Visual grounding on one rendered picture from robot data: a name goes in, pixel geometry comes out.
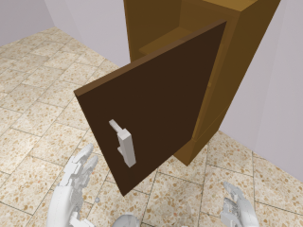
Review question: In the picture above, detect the cupboard door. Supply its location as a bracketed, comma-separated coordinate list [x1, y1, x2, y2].
[73, 19, 227, 197]

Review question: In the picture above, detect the robot right hand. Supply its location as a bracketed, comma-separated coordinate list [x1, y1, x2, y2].
[220, 181, 259, 227]

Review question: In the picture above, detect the robot left hand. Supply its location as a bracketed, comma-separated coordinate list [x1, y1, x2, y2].
[45, 143, 98, 227]

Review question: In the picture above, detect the left robot thigh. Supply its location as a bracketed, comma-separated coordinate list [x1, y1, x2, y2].
[112, 214, 140, 227]

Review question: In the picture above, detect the handle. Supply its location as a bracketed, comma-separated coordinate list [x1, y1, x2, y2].
[109, 119, 136, 167]

